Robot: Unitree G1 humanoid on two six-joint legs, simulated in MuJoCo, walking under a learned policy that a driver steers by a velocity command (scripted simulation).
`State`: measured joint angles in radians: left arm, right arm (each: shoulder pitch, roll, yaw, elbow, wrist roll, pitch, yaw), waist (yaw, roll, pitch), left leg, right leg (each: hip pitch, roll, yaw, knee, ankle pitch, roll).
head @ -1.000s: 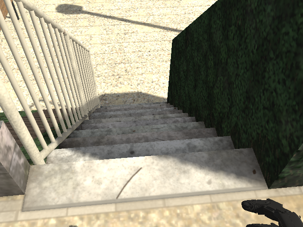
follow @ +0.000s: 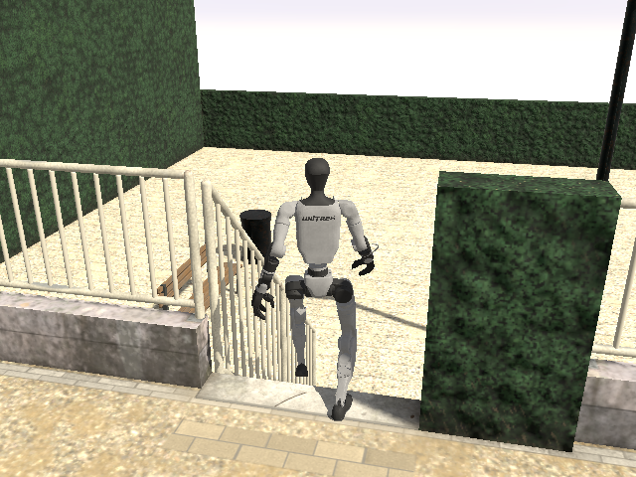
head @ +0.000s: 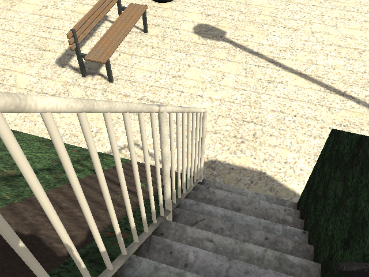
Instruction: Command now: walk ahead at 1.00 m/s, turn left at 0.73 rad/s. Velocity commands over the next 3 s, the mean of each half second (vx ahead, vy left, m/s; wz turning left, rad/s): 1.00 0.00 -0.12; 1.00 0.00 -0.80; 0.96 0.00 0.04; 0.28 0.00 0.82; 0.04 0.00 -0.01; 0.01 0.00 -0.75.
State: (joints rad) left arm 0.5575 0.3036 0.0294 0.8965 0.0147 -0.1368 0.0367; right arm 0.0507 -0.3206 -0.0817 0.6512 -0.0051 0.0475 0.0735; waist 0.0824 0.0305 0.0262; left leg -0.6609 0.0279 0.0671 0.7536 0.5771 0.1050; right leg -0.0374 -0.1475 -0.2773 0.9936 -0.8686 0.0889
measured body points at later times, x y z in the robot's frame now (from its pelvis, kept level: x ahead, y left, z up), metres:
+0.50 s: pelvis +0.31 -0.02 -0.37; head +0.30 -0.03 +0.08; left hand +0.28 +0.24 -0.51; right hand +0.46 -0.25 -0.49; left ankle +0.26 +0.11 -0.79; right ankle +0.29 -0.07 -1.08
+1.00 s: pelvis +0.62 -0.02 -0.59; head +0.61 -0.02 -0.14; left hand +0.87 +0.14 -0.70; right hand +0.44 -0.25 -0.73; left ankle +0.57 +0.13 -1.29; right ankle +0.60 -0.15 -1.14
